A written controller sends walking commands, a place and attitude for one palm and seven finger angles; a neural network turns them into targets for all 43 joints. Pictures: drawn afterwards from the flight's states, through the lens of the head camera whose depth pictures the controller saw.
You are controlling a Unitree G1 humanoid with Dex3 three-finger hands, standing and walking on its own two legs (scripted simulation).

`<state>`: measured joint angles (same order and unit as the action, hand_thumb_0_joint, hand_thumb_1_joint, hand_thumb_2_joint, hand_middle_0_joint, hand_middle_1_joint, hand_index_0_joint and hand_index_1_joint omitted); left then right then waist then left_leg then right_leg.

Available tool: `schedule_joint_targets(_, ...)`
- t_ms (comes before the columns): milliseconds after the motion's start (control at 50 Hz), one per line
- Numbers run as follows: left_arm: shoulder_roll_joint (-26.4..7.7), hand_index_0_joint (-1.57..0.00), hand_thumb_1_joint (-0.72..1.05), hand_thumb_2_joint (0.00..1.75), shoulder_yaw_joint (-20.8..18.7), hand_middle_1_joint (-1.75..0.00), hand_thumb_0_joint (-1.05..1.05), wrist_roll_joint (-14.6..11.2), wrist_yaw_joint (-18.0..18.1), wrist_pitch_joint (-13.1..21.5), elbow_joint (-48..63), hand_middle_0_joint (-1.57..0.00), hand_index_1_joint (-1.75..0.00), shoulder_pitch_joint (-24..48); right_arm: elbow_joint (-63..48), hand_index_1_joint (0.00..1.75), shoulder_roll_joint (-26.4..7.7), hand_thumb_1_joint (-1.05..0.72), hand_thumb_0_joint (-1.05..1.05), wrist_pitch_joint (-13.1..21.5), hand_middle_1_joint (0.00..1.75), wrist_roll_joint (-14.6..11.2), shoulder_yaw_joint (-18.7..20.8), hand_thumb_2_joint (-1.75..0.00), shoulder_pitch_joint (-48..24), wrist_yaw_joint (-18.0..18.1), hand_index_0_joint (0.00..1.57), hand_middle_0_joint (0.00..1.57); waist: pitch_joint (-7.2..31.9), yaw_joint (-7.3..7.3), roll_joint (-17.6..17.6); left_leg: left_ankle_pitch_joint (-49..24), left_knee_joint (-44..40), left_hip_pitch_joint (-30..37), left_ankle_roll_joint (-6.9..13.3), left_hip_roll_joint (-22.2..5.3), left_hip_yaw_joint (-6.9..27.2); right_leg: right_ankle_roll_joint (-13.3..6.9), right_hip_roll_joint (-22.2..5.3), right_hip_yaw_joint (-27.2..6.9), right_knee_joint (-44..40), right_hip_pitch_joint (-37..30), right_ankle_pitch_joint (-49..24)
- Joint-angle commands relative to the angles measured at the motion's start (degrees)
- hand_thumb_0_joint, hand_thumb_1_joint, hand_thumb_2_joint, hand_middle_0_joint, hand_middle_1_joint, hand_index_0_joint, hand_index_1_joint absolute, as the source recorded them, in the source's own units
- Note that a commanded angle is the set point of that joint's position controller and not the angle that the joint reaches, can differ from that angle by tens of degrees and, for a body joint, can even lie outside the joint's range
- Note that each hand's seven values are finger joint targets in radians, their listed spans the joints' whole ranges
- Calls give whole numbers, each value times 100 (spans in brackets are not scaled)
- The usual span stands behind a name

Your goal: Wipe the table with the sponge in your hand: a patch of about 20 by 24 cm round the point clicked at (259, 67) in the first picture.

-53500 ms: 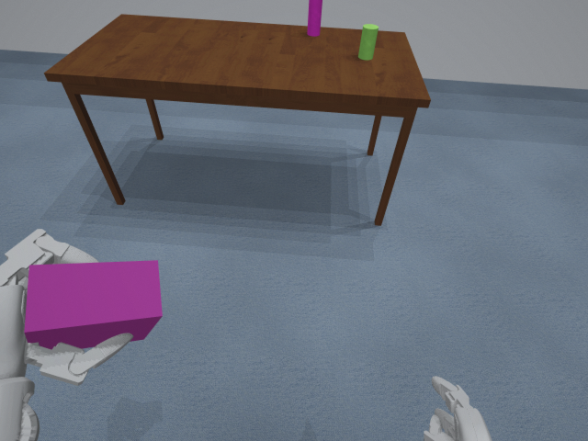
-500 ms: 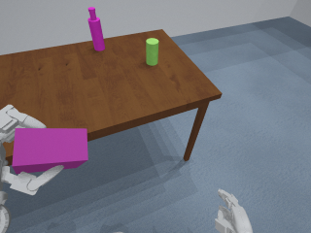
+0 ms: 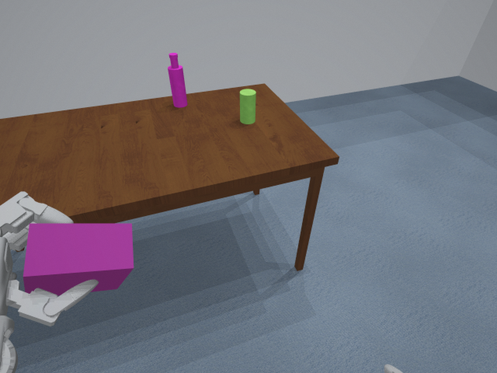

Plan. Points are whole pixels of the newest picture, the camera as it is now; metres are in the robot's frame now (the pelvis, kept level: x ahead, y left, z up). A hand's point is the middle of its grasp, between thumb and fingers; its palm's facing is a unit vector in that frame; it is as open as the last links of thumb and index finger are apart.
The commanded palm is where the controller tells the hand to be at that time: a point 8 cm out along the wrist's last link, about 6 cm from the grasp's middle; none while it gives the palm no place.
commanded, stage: stop stepping back and stand still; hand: left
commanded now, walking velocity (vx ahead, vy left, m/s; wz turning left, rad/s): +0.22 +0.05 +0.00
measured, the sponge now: (94, 260) +0.22 +0.21 +0.15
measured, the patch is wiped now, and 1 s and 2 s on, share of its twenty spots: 1.00 1.00 1.00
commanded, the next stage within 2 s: stand and wait in 0.72 s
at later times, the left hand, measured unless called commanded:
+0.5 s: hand (40, 297) +0.15 +0.23 +0.18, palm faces +0.45 -0.81 -0.37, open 10.1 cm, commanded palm +0.10 +0.25 +0.19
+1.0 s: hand (101, 278) +0.19 +0.19 +0.16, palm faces +0.36 -0.86 -0.37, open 10.1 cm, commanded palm +0.13 +0.24 +0.19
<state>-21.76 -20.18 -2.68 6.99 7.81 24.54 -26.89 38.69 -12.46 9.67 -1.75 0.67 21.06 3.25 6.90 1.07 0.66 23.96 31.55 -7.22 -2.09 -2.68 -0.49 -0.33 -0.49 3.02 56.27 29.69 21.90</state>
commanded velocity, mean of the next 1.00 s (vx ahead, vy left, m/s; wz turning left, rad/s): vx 0.08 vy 0.02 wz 0.00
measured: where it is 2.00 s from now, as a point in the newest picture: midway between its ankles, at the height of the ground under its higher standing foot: outside the picture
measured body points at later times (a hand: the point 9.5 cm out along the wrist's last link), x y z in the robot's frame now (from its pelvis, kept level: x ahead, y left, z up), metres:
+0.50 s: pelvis -0.06 -0.03 +0.01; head -0.09 -0.03 +0.46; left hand +0.12 +0.27 +0.20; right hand +0.09 -0.25 -0.07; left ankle -0.04 +0.11 -0.72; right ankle -0.03 -0.15 -0.71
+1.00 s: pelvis -0.03 -0.04 +0.01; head -0.02 -0.04 +0.46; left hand +0.17 +0.23 +0.18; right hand +0.13 -0.28 -0.08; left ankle -0.03 +0.09 -0.72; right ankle -0.02 -0.15 -0.72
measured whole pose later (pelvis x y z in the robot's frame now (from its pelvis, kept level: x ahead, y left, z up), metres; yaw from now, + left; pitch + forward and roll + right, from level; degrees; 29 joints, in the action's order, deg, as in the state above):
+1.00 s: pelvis -0.03 -0.04 +0.01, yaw -1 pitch +0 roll -1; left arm -18.8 -18.0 -2.8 8.5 6.6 27.3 -28.0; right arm 37.0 -12.3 5.0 -0.7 -0.6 10.8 3.0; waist -1.0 1.6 -0.7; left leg 17.0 32.3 -14.9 -1.3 -2.4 -0.5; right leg -1.1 0.2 3.4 30.5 14.4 15.8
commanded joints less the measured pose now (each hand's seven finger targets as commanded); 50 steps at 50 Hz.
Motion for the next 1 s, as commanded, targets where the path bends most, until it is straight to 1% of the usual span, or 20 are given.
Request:
schedule_joint_targets(0, -692, -120, 10, 130, -304, -160, 0, -83, -80, 125, 382, -120, -160, 1203, -944, 30, -775, -90, 0, 134, 30, 8, 206, -90, -1153, 104, 20, 20, -672, -55, 968, 439, 2270, -1923, 692, 51, -378, 1, -282, -176, -3468, -2285, -1368)
schedule_joint_targets(20, -943, -120, 10, 130, -398, -160, 0, -69, -103, 145, 519, -120, -160, 1082, -1105, 30, -753, -90, 0, 36, 30, -10, 254, -90, -1396, 109, 20, 20, -417, -51, 2132, 779, 3778, -2744, 553, 381, -141, -447, -1483, -2549, -4205, -2210, 120)
schedule_joint_targets(40, -985, -120, 10, 130, -496, -160, 0, -156, -178, 211, 855, -120, -160, 1274, -1164, 30, -745, -90, 0, 32, 30, 9, 243, -90, -1617, 103, 20, 20, -569, -20, 1898, 296, 4407, -2719, 464, 281, 418, -661, -1882, -3589, -4716, -1209, 1539)
schedule_joint_targets(60, -864, -120, 10, 130, -428, -160, 0, -138, -269, 351, 1003, -120, -160, 1227, -938, 30, -711, -90, 0, 18, 30, 57, 229, -90, -1442, 8, 20, 20, -512, 95, 1005, -230, 4363, -2606, 391, 52, 425, -832, -1729, -3099, -4444, -1111, 1071)
schedule_joint_targets(180, -1258, -120, 10, 130, -903, -160, 0, -114, 75, 430, 2565, -120, -160, 3, -1106, 30, -343, -90, 0, -187, 30, 74, 41, -90, -1651, -38, 20, 20, 113, 35, 567, -111, 1249, -288, 530, -112, -198, -644, -1356, -1396, -4012, 348, 1677)
schedule_joint_targets(220, -1172, -120, 10, 130, -817, -160, 0, -90, 204, 431, 2615, -120, -160, -144, -1093, 30, -406, -90, 0, -84, 30, 143, -31, -90, -1527, 62, 20, 20, 133, 64, -370, 268, -261, 108, 606, 92, -419, -487, -894, -934, -3090, 241, 1875)
schedule_joint_targets(260, -974, -120, 10, 130, -684, -160, 0, -40, 302, 453, 2614, -120, -160, 400, -1181, 30, -750, -90, 0, 71, 30, 163, 23, -90, -1553, 94, 20, 20, -429, 88, -2898, 2756, -2431, -638, 1372, -1602, 2396, 23, 305, 212, 354, 795, 1259)
schedule_joint_targets(280, -1131, -120, 10, 130, -751, -160, 0, 32, 332, 444, 2412, -120, -160, 838, -1254, 30, -641, -90, 0, 158, 30, 108, 80, -90, -1622, 119, 20, 20, -769, 87, -2454, 2569, -2736, -1368, 1738, -2096, 2948, 8, 29, -397, 1546, 976, 861)
schedule_joint_targets(340, -1051, -120, 10, 130, -787, -160, 0, 50, 307, 311, 1138, -120, -160, 615, -859, 30, -604, -90, 0, 185, 30, 32, 134, -90, -1158, 50, 20, 20, -482, 21, -750, 898, -1776, -604, 1347, -1441, 1524, 64, -324, -311, 759, 832, 339)
schedule_joint_targets(460, -406, -120, 10, 130, 4, -160, 0, -8, 145, 137, 843, -120, -160, 531, -1219, 30, -744, -90, 0, 7, 30, 91, 49, -90, -1576, 99, 20, 20, -730, -147, -774, 982, -512, -1793, 701, -538, 268, -6, 173, 446, -3200, -2116, -200)
schedule_joint_targets(480, -403, -120, 10, 130, 79, -160, 0, 53, 109, 142, 940, -120, -160, 534, -1214, 30, -689, -90, 0, -40, 30, 92, 69, -90, -1582, 72, 20, 20, -724, -103, -72, 576, 747, -2167, 566, -132, -143, -276, -342, -394, -3610, -2291, -306)
schedule_joint_targets(500, -629, -120, 10, 130, 13, -160, 0, 41, 79, 147, 1173, -120, -160, 720, -1223, 30, -632, -90, 0, -97, 30, 77, 110, -90, -1628, 35, 20, 20, -593, -89, 1158, 384, 2140, -2651, 404, 137, -267, -697, -1459, -2296, -4370, -2272, 151)
schedule_joint_targets(520, -847, -120, 10, 130, -114, -160, 0, -7, 80, 225, 1522, -120, -160, 1166, -1228, 30, -606, -90, 0, -91, 30, 73, 101, -90, -1686, 29, 20, 20, -594, -90, 1341, 146, 2968, -2844, 324, 75, -37, -966, -2017, -2772, -4583, -2244, -602)
schedule_joint_targets(620, -1243, -120, 10, 130, -740, -160, 0, -34, 271, 303, 2466, -120, -160, 700, -1136, 30, -496, -90, 0, -199, 30, 132, 89, -90, -1723, 67, 20, 20, -263, 72, 410, -407, 646, -282, 410, -275, 112, -660, -1418, -1098, -3659, -353, 554)
schedule_joint_targets(640, -1122, -120, 10, 130, -686, -160, 0, -62, 321, 313, 2552, -120, -160, 434, -1151, 30, -539, -90, 0, -237, 30, 152, 87, -90, -1700, 111, 20, 20, -280, 95, -418, -399, -129, -122, 386, -144, 82, -487, -1002, -707, -3061, -406, 623)
schedule_joint_targets(680, -1005, -120, 10, 130, -689, -160, 0, -52, 426, 347, 2830, -120, -160, 155, -1420, 30, -729, -90, 0, -242, 30, 158, 129, -90, -1757, 140, 20, 20, -406, -44, -2846, 880, -2061, -421, 808, -1404, 2277, 13, 63, 47, -975, -183, 675)
schedule_joint_targets(720, -1098, -120, 10, 130, -834, -160, 0, -20, 462, 338, 2462, -120, -160, 367, -1279, 30, -595, -90, 0, -119, 30, 106, 144, -90, -1697, 117, 20, 20, -434, -74, -1587, 861, -2047, -1048, 976, -1332, 1914, 82, -48, -308, -713, -614, 622)
schedule_joint_targets(780, -964, -120, 10, 130, -812, -160, 0, -23, 422, 250, 1721, -120, -160, 99, -1118, 30, -566, -90, 0, 4, 30, 78, 77, -90, -1514, 83, 20, 20, -156, -76, -1071, -1366, -742, -698, 667, -780, 721, 121, 20, 6, -2772, -1586, -404)
schedule_joint_targets(840, -725, -120, 10, 130, -443, -160, 0, -30, 249, 260, 1245, -120, -160, 211, -1154, 30, -617, -90, 0, -57, 30, 93, 159, -90, -1557, 7, 20, 20, -188, 117, 715, -1241, 568, -1296, 221, -53, 49, -389, -1083, -1569, -3637, -2130, -2633)
schedule_joint_targets(980, -1039, -120, 10, 130, -692, -160, 0, -38, 292, 309, 1894, -120, -160, 73, -1270, 30, -663, -90, 0, -137, 30, 142, 163, -90, -1727, 82, 20, 20, 109, -30, -257, -2449, -484, -317, 345, -262, 244, -131, -583, -720, -3119, -2095, -2587)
